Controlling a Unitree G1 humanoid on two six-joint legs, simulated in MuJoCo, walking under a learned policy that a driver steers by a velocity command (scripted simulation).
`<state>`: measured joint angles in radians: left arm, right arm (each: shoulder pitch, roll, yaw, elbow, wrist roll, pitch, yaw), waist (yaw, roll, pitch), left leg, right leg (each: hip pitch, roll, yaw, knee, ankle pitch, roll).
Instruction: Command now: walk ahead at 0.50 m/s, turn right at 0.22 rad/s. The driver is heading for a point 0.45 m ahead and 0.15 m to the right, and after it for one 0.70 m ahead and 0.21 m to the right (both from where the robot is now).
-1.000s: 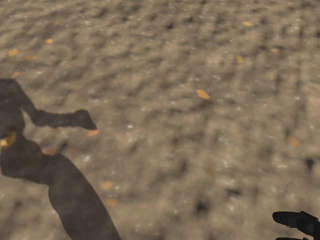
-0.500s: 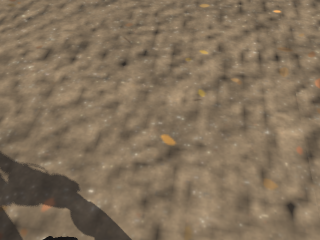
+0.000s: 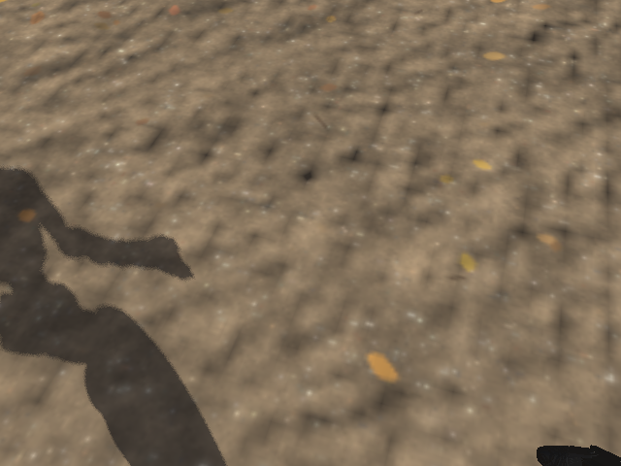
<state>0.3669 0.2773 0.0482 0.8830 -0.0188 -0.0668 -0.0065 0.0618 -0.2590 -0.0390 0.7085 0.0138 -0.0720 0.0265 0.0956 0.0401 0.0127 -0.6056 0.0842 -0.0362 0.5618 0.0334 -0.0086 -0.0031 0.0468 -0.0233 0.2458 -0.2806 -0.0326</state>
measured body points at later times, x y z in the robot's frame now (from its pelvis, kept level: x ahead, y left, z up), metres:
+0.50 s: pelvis +0.26 +0.02 +0.00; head +0.28 +0.00 +0.45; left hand +0.51 +0.21 -0.10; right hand +0.22 -0.27 -0.13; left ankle +0.18 +0.15 -0.74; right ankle +0.39 -0.17 -0.70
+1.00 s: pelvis +0.52 -0.11 +0.00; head +0.54 -0.14 +0.45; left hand +0.71 +0.11 -0.10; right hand +0.58 -0.43 -0.09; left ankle +0.77 -0.06 -0.70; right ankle +0.41 -0.15 -0.74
